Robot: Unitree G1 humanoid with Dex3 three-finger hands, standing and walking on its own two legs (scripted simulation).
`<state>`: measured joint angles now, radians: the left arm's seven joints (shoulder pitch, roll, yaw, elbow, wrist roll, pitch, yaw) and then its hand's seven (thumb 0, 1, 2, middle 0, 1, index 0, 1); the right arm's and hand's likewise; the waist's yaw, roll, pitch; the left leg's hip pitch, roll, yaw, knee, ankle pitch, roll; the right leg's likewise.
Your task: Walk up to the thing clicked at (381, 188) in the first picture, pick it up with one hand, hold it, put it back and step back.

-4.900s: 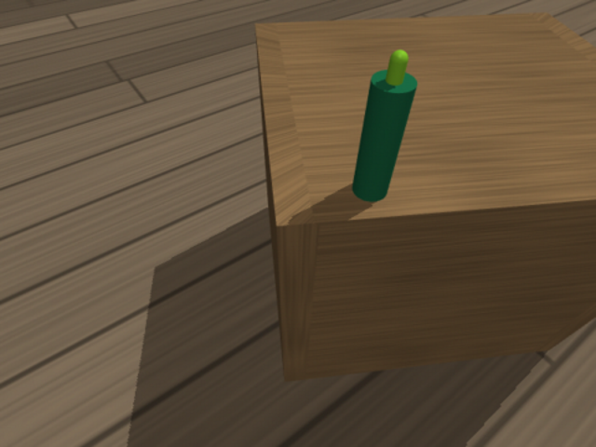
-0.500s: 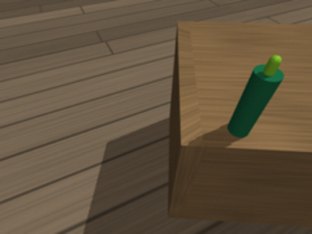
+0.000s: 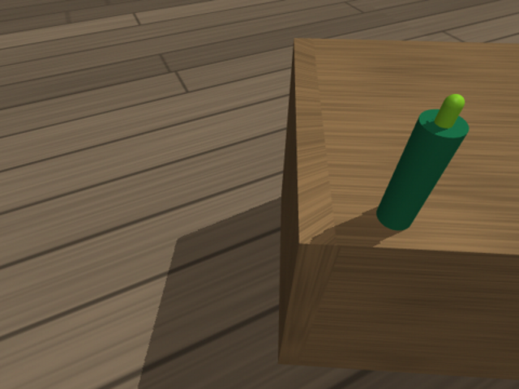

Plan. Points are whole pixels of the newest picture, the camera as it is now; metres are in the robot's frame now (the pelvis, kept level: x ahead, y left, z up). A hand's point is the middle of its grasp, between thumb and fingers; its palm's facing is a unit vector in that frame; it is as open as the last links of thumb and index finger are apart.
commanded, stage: stand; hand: right
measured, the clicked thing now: (419, 167) +0.40 -0.22 +0.14
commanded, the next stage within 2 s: rise first in 0.70 s
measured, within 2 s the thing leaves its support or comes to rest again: neither
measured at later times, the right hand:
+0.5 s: hand out of the picture +0.08 -0.25 -0.16, palm faces -0.05 +0.94 -0.34, open 7.4 cm
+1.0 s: hand (412, 387) +0.16 -0.24 -0.14, palm faces +0.17 +0.94 -0.31, open 9.9 cm
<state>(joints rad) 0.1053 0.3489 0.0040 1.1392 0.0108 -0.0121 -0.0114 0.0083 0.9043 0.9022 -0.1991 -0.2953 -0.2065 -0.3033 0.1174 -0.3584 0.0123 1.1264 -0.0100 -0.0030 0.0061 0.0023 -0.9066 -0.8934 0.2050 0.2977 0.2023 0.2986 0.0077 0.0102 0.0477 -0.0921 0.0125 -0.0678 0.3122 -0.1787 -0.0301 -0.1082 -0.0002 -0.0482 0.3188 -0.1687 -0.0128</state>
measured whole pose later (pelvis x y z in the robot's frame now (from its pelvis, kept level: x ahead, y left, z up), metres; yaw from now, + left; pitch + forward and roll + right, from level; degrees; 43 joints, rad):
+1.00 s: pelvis -0.01 +0.01 -0.01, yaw -2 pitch +1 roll +0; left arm 0.07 0.30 0.07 0.89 -0.07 -0.10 0.05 0.01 0.62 0.61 -0.08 -0.12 -0.08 -0.14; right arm 0.03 -0.30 -0.08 0.89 0.06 -0.07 -0.06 0.01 -0.62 -0.60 0.11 0.13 0.11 0.13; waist 0.00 0.00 0.07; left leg -0.23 0.01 -0.03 0.44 -0.23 -0.02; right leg -0.26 0.00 -0.01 0.45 -0.21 -0.01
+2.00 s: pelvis +0.00 +0.03 -0.01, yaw -5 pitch -4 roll +0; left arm 0.26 0.22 0.14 0.60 -0.03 -0.08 0.04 -0.01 -0.55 0.04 -0.05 -0.03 -0.05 -0.05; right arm 0.44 -0.34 -0.36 -0.17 0.06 -0.23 -0.03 -0.02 0.60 -0.02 0.05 0.06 0.05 0.06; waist -0.06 -0.06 0.04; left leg -0.09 0.01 0.02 0.41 -0.25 0.00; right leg -0.13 0.00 0.04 0.39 -0.20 0.02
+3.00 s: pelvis +0.00 +0.02 -0.01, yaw -4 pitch -4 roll +0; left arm 0.21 0.19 0.19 0.69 0.00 -0.10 0.04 -0.01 -0.52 0.05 -0.05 -0.04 -0.06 -0.05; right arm 0.31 -0.38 -0.51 -0.18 0.06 -0.38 0.02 -0.01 0.54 -0.05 0.05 0.06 0.06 0.06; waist -0.05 -0.04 0.02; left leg -0.11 0.01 0.01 0.43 -0.25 0.00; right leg -0.15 0.00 0.03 0.41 -0.20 0.01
